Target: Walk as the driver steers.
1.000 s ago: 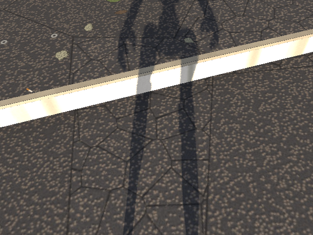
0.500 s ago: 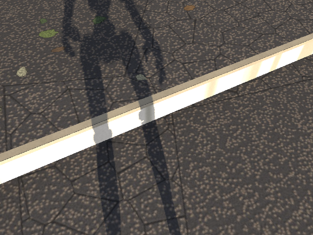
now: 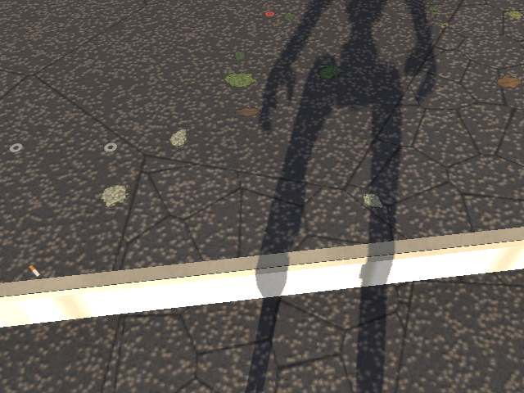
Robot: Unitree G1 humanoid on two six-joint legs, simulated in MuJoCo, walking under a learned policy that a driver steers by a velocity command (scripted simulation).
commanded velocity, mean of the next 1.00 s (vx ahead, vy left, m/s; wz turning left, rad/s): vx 0.50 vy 0.00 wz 0.37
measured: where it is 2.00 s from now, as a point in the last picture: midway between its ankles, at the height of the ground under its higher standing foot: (143, 177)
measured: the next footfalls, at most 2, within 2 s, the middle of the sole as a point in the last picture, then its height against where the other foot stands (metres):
left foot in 0.18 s outside the picture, level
right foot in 0.66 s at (289, 372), level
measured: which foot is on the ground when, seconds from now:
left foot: up 0.00-0.16, down 0.18-0.66, up 0.68-1.00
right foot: down 0.00-0.20, up 0.22-0.64, down 0.66-1.00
